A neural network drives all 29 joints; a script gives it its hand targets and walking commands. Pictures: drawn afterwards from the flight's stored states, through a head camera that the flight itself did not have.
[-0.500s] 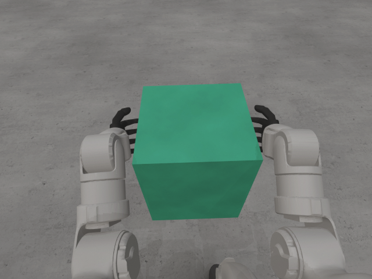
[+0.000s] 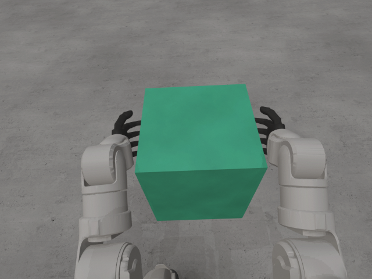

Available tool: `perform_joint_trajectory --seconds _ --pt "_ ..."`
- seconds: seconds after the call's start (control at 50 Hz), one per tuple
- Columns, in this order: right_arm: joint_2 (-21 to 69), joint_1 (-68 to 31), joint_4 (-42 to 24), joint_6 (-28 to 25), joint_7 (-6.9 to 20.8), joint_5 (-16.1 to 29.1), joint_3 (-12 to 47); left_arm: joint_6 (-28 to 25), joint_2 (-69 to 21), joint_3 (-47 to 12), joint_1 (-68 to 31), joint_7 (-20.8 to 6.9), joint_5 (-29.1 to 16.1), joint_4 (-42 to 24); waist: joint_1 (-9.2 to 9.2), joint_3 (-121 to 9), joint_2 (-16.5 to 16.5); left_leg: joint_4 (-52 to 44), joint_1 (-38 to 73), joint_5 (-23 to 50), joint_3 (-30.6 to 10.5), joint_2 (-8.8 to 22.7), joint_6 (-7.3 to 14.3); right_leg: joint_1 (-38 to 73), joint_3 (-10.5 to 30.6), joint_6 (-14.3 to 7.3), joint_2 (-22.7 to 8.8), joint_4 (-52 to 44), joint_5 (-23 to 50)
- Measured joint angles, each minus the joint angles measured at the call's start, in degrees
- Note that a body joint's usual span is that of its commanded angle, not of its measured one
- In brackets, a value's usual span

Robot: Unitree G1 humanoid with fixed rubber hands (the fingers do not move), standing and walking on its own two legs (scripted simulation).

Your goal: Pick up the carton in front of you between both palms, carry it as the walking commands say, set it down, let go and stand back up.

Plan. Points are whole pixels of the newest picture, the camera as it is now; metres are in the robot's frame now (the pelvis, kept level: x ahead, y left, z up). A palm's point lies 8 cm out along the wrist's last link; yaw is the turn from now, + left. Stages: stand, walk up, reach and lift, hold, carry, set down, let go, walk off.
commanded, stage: carry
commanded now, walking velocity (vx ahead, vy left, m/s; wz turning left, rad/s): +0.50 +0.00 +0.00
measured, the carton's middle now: (197, 158) +0.38 +0.01 +0.04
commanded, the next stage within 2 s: none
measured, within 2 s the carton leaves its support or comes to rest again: neither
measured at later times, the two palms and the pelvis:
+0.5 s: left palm (137, 83) +0.59 +0.16 +0.10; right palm (249, 79) +0.58 -0.14 +0.10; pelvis +0.32 +0.02 +0.00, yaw -2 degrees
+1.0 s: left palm (155, 29) +0.89 +0.14 +0.10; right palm (241, 25) +0.89 -0.16 +0.10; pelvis +0.62 -0.01 +0.00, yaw +0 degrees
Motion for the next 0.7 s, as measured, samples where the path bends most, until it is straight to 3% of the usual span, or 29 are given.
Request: perform_joint_trajectory --seconds 0.06,0.1,0.12,0.14,0.18,0.22,0.28,0.4,0.54,0.6,0.64,0.7 --pt "0.9 2.3 -1.4 0.9 0.1 -0.5 -0.4 0.6 -1.2 -0.2 2.1 -0.6 1.3 -1.0 -0.29 -2.2 0.0 -9.5 4.4 4.5 2.8 -1.6 0.5 4.6 0.4 1.4 -0.4 -0.1 -4.0" --pt "1.7 3.7 -1.6 1.2 0.3 -1.1 -0.2 1.2 -1.6 -0.3 4.1 -1.0 2.0 -1.9 -0.34 -3.4 -0.1 -15.6 9.5 6.4 5.4 -2.6 1.3 6.1 1.0 2.5 -0.7 4.6 -8.2" --pt "2.5 4.6 -1.4 0.8 0.4 -1.6 -0.1 1.3 -1.4 -0.6 5.1 -1.2 2.1 -2.3 -0.71 -3.9 -1.3 -14.8 10.5 5.0 6.4 -3.4 3.9 4.7 1.3 3.0 -1.8 10.4 -10.4" --pt "3.3 5.6 -1.2 0.3 0.5 -2.2 0.3 1.3 -1.1 -0.6 6.3 -1.5 2.0 -2.5 -0.94 -3.9 -2.3 -12.5 10.5 2.6 7.0 -3.8 5.1 1.6 2.3 3.4 -2.6 18.9 -10.3" --pt "4.8 8.0 -1.3 0.1 0.6 -3.3 0.9 1.4 -1.0 -0.7 9.2 -1.9 1.8 -3.1 -1.05 -3.6 -2.2 -10.8 11.9 -1.2 7.4 -3.3 5.6 -6.3 4.2 3.6 -1.9 35.5 -9.9" --pt "5.9 11.9 -3.4 0.3 0.6 -3.8 1.1 1.5 -1.9 -1.1 12.1 -2.0 1.8 -4.2 -1.01 -3.0 -1.4 -12.9 14.9 -2.0 7.3 -2.9 4.6 -13.3 4.0 3.4 -2.0 43.3 -7.2" --pt "7.4 17.8 -8.9 -0.2 0.7 -3.7 1.2 0.9 -3.9 -2.1 16.5 -2.0 2.2 -8.0 -1.18 -2.0 -0.9 -17.4 19.7 -2.5 6.8 -2.8 4.6 -20.7 3.1 4.2 -3.8 40.9 -3.2" --pt "6.1 24.7 -17.0 -1.5 2.1 -2.0 4.0 -0.5 -5.4 -6.6 24.4 -2.0 3.2 -17.4 -1.90 -2.3 -0.8 -23.2 28.7 -5.5 5.7 -2.9 3.6 -28.5 2.1 5.9 -6.4 26.8 5.1" --pt "5.8 26.3 -19.0 -0.1 2.4 -2.3 6.1 1.4 -4.9 -7.3 26.7 -2.0 3.0 -20.9 -1.83 -6.4 -0.6 -25.1 39.6 -13.1 5.1 -2.6 0.8 -26.0 -2.3 4.3 -5.4 12.7 14.0" --pt "5.9 25.8 -18.4 0.8 2.5 -2.8 5.9 2.0 -5.0 -6.8 26.0 -2.2 3.1 -19.6 -1.94 -7.7 0.2 -19.0 42.0 -19.9 4.0 -1.3 -1.0 -20.6 -5.2 2.8 -3.6 7.6 13.3" --pt "5.0 25.3 -16.6 1.0 2.5 -2.8 5.1 1.1 -5.2 -7.2 24.8 -2.3 3.4 -16.1 -1.10 -7.9 2.4 -3.4 36.6 -21.7 2.3 1.3 -1.4 -20.5 -6.7 -0.1 -2.5 11.9 11.6" --pt "4.3 25.3 -13.8 1.4 2.5 -2.7 4.5 0.9 -5.3 -7.6 24.2 -2.2 4.0 -12.2 -0.52 -6.5 1.8 21.6 22.8 -18.6 -1.6 -0.1 -0.2 -17.6 -7.4 -1.1 -2.8 11.7 8.2"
